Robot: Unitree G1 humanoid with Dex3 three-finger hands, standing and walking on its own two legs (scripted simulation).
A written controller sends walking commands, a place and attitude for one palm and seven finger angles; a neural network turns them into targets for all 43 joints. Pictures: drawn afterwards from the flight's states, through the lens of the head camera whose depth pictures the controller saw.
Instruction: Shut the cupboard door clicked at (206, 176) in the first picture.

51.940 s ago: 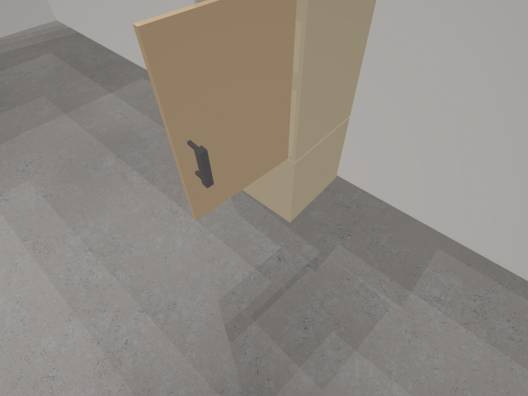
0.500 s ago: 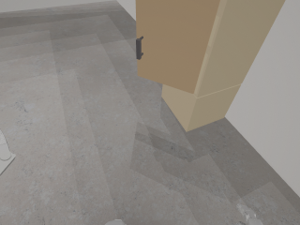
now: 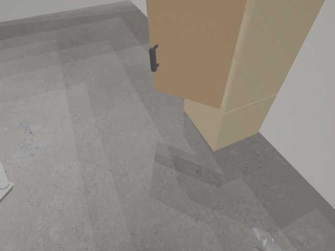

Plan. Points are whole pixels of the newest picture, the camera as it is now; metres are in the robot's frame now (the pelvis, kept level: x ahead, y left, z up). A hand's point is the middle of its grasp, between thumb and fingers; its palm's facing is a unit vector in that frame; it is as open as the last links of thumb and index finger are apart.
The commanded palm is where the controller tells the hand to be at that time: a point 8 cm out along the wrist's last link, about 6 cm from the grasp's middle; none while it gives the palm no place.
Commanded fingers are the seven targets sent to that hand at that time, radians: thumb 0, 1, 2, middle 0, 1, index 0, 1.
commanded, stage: stop stepping back and stand still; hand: left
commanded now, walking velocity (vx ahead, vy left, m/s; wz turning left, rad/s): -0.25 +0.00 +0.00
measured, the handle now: (155, 58) +1.01 +0.13 -0.09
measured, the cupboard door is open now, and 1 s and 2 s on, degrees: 40 40 40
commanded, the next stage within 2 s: let the arm hang, fingers relaxed in 0.14 s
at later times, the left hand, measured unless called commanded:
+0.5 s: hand out of the picture +0.06 +0.20 -0.15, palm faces +0.01 -0.98 -0.20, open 7.4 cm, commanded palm none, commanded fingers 0.00 0.90 0.90 -0.20 -0.30 -0.20 -0.30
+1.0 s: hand out of the picture -0.12 +0.23 -0.17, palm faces +0.05 -0.97 -0.23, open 7.4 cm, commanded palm none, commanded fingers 0.00 0.90 0.90 -0.20 -0.30 -0.20 -0.30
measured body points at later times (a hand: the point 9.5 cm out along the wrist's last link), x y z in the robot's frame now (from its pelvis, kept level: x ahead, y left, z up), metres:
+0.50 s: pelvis -0.04 +0.03 -0.01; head -0.03 +0.03 +0.44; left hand +0.06 +0.26 -0.13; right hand +0.06 -0.21 -0.14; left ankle -0.03 +0.14 -0.73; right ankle -0.08 -0.09 -0.73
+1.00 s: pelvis -0.10 +0.04 +0.01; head -0.10 +0.04 +0.46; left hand -0.12 +0.28 -0.15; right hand -0.09 -0.19 -0.15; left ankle -0.03 +0.14 -0.73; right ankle -0.09 -0.09 -0.73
